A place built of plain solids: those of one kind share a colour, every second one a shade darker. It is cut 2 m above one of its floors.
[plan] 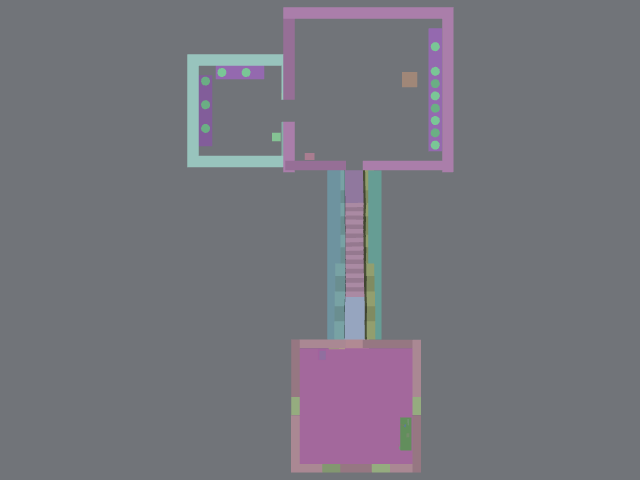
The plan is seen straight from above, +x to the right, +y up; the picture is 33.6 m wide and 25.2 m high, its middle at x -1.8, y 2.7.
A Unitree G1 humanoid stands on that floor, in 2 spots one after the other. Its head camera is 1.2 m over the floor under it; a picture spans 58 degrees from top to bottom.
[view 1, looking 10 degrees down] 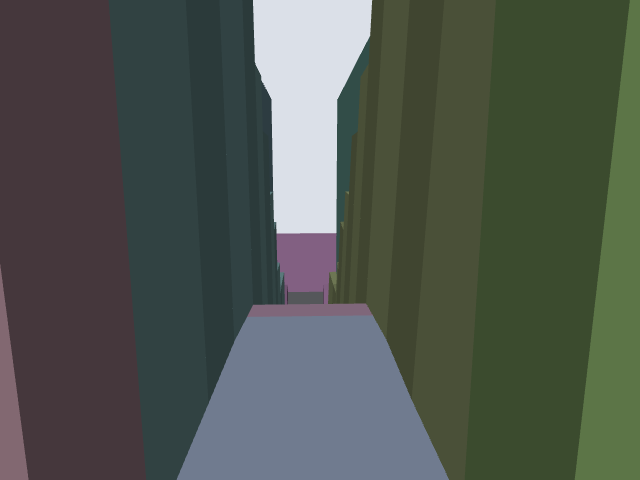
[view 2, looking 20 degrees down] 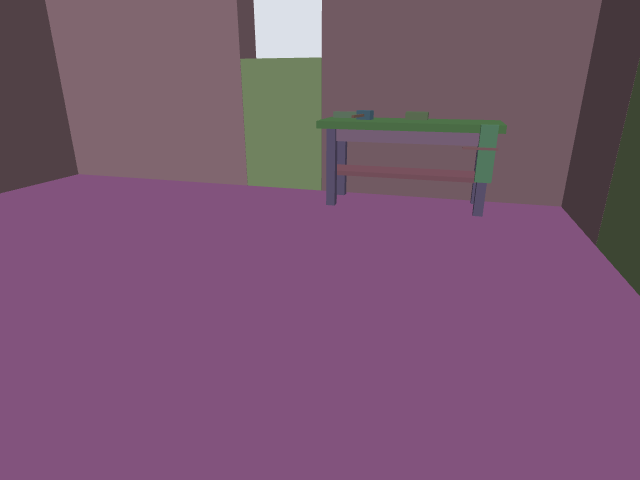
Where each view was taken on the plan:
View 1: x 0.00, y -3.60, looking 88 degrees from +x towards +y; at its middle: wall_chamber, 18.21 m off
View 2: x -1.77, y -7.86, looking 16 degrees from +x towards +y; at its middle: floor_yard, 3.51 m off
